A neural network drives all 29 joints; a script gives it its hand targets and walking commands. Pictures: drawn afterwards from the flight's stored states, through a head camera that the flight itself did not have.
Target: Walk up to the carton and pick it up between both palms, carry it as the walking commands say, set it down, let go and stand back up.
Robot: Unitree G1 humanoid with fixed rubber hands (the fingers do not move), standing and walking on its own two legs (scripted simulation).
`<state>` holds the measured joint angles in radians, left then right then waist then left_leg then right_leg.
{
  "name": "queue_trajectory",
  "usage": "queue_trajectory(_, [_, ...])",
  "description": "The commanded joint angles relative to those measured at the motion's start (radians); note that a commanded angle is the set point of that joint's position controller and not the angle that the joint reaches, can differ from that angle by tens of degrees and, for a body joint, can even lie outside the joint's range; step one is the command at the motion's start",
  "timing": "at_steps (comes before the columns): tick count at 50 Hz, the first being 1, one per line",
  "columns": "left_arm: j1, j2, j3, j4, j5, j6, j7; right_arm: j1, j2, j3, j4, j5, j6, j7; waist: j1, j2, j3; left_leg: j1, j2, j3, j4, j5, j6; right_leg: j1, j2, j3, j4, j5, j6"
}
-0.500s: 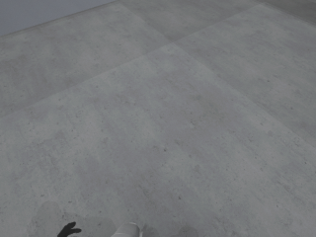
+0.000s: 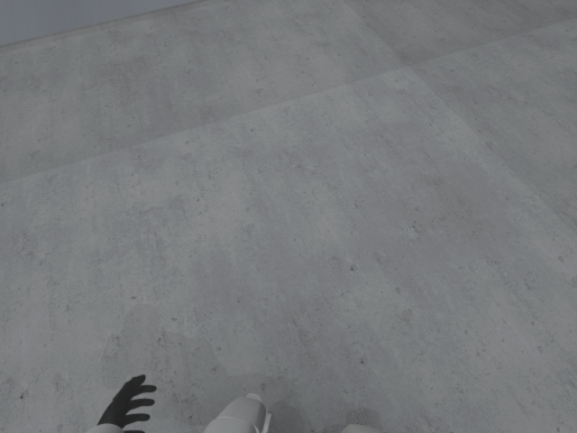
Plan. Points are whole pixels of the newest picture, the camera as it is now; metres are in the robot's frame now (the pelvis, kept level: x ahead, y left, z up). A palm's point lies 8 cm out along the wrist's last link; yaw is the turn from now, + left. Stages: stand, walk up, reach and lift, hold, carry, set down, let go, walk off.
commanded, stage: walk up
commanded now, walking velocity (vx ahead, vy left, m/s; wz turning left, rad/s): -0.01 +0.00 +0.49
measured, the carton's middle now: out of the picture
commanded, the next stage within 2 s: none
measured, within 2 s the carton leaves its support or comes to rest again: neither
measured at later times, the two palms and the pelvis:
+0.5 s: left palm out of the picture +0.08 +0.28 -0.13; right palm (440, 430) +0.13 -0.20 -0.12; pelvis +0.01 +0.03 +0.00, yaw +14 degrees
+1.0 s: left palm out of the picture -0.03 +0.26 -0.08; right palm (451, 409) +0.16 -0.23 -0.14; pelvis -0.01 -0.02 +0.01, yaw +25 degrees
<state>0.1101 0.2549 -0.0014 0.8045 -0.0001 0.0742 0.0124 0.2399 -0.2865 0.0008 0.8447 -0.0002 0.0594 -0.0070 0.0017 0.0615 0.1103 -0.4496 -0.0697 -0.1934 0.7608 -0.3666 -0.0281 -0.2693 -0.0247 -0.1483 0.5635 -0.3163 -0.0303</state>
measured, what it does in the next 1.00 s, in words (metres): steps on the spot, turning left: left foot, then right foot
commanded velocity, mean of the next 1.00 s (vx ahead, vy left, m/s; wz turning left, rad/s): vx -0.01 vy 0.00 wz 0.49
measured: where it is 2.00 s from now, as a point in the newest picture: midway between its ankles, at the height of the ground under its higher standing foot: outside the picture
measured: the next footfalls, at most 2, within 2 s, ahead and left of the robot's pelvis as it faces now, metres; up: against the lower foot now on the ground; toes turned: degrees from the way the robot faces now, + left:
left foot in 0.38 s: +0.09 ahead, +0.14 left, +0.00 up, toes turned +8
right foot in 0.76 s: +0.04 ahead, -0.10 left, +0.00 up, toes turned +14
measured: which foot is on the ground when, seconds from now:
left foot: up 0.00-0.36, down 0.38-0.76, up 0.78-1.00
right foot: down 0.00-0.40, up 0.42-0.74, down 0.76-1.00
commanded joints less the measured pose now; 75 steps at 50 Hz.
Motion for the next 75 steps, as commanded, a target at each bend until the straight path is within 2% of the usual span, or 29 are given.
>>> queue_trajectory(1, [-0.034,0.121,0.058,-0.116,0.011,-0.027,0.013,0.010,-0.094,-0.080,-0.047,-0.032,0.008,0.012,-0.016,-0.177,-0.088,-0.208,0.079,0.126,0.447,-0.043,-0.052,0.157,-0.341,0.122,-0.312,0.188,-0.110])
queue_trajectory(3, [0.017,0.105,0.069,-0.121,0.002,-0.036,0.017,0.058,-0.092,-0.080,-0.034,-0.017,0.003,0.023,-0.017,-0.203,-0.143,-0.230,0.063,0.122,0.412,-0.001,-0.062,0.268,-0.263,0.047,-0.245,0.371,-0.071])
queue_trajectory(9, [0.100,0.120,0.108,-0.103,0.006,-0.039,0.014,0.005,-0.031,-0.039,-0.074,-0.016,-0.017,0.023,0.035,-0.283,-0.208,-0.241,0.100,0.195,0.206,-0.042,-0.076,0.484,-0.334,0.013,-0.107,0.753,-0.103])
queue_trajectory(14, [0.098,0.102,0.104,-0.110,0.012,-0.037,0.010,-0.019,-0.039,-0.042,-0.093,-0.010,-0.028,0.020,0.028,-0.278,-0.222,-0.136,0.104,0.231,0.020,-0.063,-0.022,0.421,-0.357,-0.016,-0.041,0.764,-0.116])
queue_trajectory(17, [0.014,0.126,0.102,-0.119,0.011,-0.026,0.002,0.076,-0.056,-0.047,-0.061,-0.012,-0.055,0.019,-0.039,-0.156,-0.282,0.088,0.091,0.257,-0.221,0.110,0.015,0.321,-0.298,-0.050,0.086,0.582,-0.057])
queue_trajectory(18, [-0.004,0.139,0.104,-0.118,0.011,-0.028,0.000,0.133,-0.073,-0.059,-0.053,-0.018,-0.060,0.006,-0.085,-0.134,-0.280,0.194,0.096,0.177,-0.339,0.199,0.037,0.237,-0.274,-0.049,0.160,0.524,-0.037])
queue_trajectory(20, [-0.051,0.057,0.087,-0.155,0.016,-0.014,-0.003,0.189,-0.225,-0.106,-0.034,-0.030,-0.060,-0.013,-0.099,0.258,-0.151,0.322,0.336,-0.339,-0.389,0.820,0.147,-0.210,-0.056,0.015,0.448,-0.315,0.048])
queue_trajectory(22, [-0.050,0.069,0.083,-0.142,0.022,0.000,-0.006,0.201,-0.247,-0.113,-0.037,-0.049,-0.060,-0.022,-0.086,0.176,-0.156,0.283,0.338,-0.506,-0.420,0.645,0.208,-0.217,-0.010,0.180,0.519,-0.346,0.058])
queue_trajectory(28, [-0.045,0.090,0.066,-0.135,0.011,-0.013,-0.007,0.081,-0.176,-0.115,-0.072,-0.025,-0.040,-0.027,-0.050,0.156,-0.254,0.270,0.208,-0.276,-0.417,0.459,0.146,-0.146,0.048,0.094,0.379,-0.193,0.081])
queue_trajectory(30, [-0.081,0.089,0.077,-0.139,0.011,-0.003,-0.005,0.119,-0.172,-0.111,-0.048,-0.020,-0.037,-0.020,-0.075,0.086,-0.250,0.309,0.218,-0.355,-0.431,0.497,0.171,-0.155,0.063,0.116,0.364,-0.219,0.098])
queue_trajectory(34, [-0.092,0.086,0.063,-0.141,-0.008,-0.025,0.007,0.110,-0.204,-0.119,-0.041,-0.018,-0.021,-0.018,-0.090,0.171,-0.244,0.236,0.174,-0.346,-0.465,0.507,0.122,-0.008,0.107,0.089,0.054,-0.217,0.099])
queue_trajectory(35, [0.004,0.091,0.058,-0.104,-0.011,-0.024,0.012,0.095,-0.220,-0.126,-0.050,-0.006,-0.019,-0.019,-0.049,0.263,-0.259,0.106,0.119,-0.275,-0.479,0.425,0.037,0.175,0.113,0.070,-0.087,-0.187,0.077])
queue_trajectory(36, [0.128,0.110,0.070,-0.081,-0.003,-0.022,0.014,0.024,-0.196,-0.116,-0.069,-0.008,-0.021,-0.015,0.031,0.246,-0.250,-0.079,0.065,-0.216,-0.532,0.340,-0.047,0.442,0.070,0.046,-0.225,-0.043,0.055])
queue_trajectory(37, [0.258,0.184,0.109,-0.055,0.002,-0.021,0.012,-0.005,-0.144,-0.102,-0.096,0.000,-0.026,-0.008,0.093,0.057,-0.295,-0.268,-0.051,-0.095,-0.478,0.056,-0.129,0.667,-0.051,0.111,-0.283,-0.080,0.000])
queue_trajectory(38, [0.243,0.271,0.123,-0.032,0.010,-0.012,0.007,-0.017,-0.087,-0.094,-0.090,0.008,-0.034,-0.013,0.097,-0.284,-0.306,-0.283,-0.083,0.036,-0.068,-0.106,-0.063,0.545,-0.357,0.398,-0.312,-0.136,-0.065])
queue_trajectory(39, [0.124,0.268,0.105,-0.092,0.020,-0.007,0.019,-0.110,-0.084,-0.088,-0.144,-0.020,-0.031,-0.007,0.088,-0.263,-0.182,-0.387,0.017,0.107,0.175,-0.113,-0.038,0.393,-0.519,0.407,-0.351,-0.087,-0.127])
queue_trajectory(43, [-0.089,0.168,0.071,-0.128,0.004,-0.036,0.021,0.048,-0.146,-0.095,-0.055,-0.038,-0.006,0.021,-0.058,-0.203,-0.062,-0.211,0.045,0.151,0.461,0.015,-0.048,0.105,-0.338,0.131,-0.377,-0.053,-0.089])
queue_trajectory(50, [0.114,0.108,0.084,-0.110,0.003,-0.046,0.011,-0.011,-0.055,-0.055,-0.086,-0.014,-0.014,0.032,0.036,-0.254,-0.113,-0.269,0.081,0.189,0.232,0.009,-0.055,0.393,-0.274,0.028,-0.168,0.542,-0.078])
queue_trajectory(53, [0.138,0.142,0.110,-0.099,-0.001,-0.041,0.014,-0.051,-0.033,-0.030,-0.114,-0.009,-0.026,0.037,0.038,-0.328,-0.173,-0.230,0.107,0.223,0.093,-0.041,-0.040,0.444,-0.362,0.011,-0.105,0.742,-0.097])
queue_trajectory(58, [0.014,0.153,0.099,-0.117,0.023,-0.036,0.007,0.039,-0.083,-0.059,-0.086,-0.017,-0.033,0.030,-0.029,-0.285,-0.211,-0.020,0.118,0.260,0.022,-0.021,0.002,0.262,-0.405,-0.004,-0.062,0.486,-0.089])
queue_trajectory(60, [0.002,0.154,0.109,-0.110,0.016,-0.023,-0.002,0.154,-0.089,-0.071,-0.065,-0.012,-0.036,0.026,-0.103,-0.259,-0.233,0.176,0.106,0.240,-0.121,0.118,0.023,0.134,-0.325,-0.043,0.059,0.324,-0.048])
queue_trajectory(61, [-0.017,0.128,0.112,-0.109,0.014,-0.020,-0.006,0.215,-0.147,-0.085,-0.036,-0.022,-0.046,0.014,-0.135,-0.129,-0.226,0.237,0.131,0.134,-0.250,0.249,0.069,0.090,-0.268,-0.072,0.246,0.294,-0.009])
queue_trajectory(62, [-0.053,0.108,0.101,-0.124,0.014,-0.008,0.000,0.210,-0.247,-0.112,-0.032,-0.032,-0.051,0.003,-0.132,0.145,-0.169,0.278,0.312,-0.211,-0.315,0.699,0.133,-0.134,-0.137,-0.062,0.438,-0.157,0.040])
queue_trajectory(63, [-0.066,0.071,0.087,-0.138,0.021,0.001,-0.003,0.199,-0.302,-0.125,-0.043,-0.041,-0.055,-0.001,-0.110,0.302,-0.098,0.244,0.361,-0.470,-0.406,0.781,0.183,-0.257,0.008,0.018,0.528,-0.461,0.061])
queue_trajectory(64, [-0.047,0.067,0.082,-0.158,0.010,0.008,0.001,0.209,-0.281,-0.127,-0.049,-0.051,-0.052,-0.006,-0.077,0.248,-0.064,0.170,0.393,-0.550,-0.457,0.671,0.209,-0.243,0.012,0.141,0.573,-0.412,0.073])
queue_trajectory(65, [-0.034,0.094,0.092,-0.136,0.016,0.015,-0.002,0.184,-0.273,-0.125,-0.050,-0.031,-0.040,-0.008,-0.058,0.128,-0.090,0.122,0.339,-0.486,-0.473,0.376,0.192,-0.179,-0.007,0.157,0.568,-0.336,0.068])
queue_trajectory(67, [0.010,0.089,0.051,-0.098,0.028,0.002,-0.012,0.033,-0.211,-0.119,-0.072,-0.038,-0.036,-0.021,-0.023,0.199,-0.132,0.157,0.298,-0.434,-0.470,0.311,0.221,-0.189,-0.018,0.169,0.546,-0.270,0.065])
queue_trajectory(71, [0.050,0.117,0.059,-0.093,0.025,0.002,-0.015,-0.021,-0.184,-0.104,-0.097,-0.032,-0.018,-0.008,-0.020,0.274,-0.183,0.069,0.145,-0.235,-0.566,0.023,0.060,0.024,0.027,0.053,0.344,-0.186,0.070])
queue_trajectory(75, [0.047,0.130,0.082,-0.082,0.006,-0.018,0.007,0.051,-0.199,-0.104,-0.066,-0.015,-0.021,-0.007,-0.041,0.147,-0.254,0.133,0.106,-0.236,-0.550,0.350,-0.028,0.199,0.096,0.023,-0.054,-0.195,0.069])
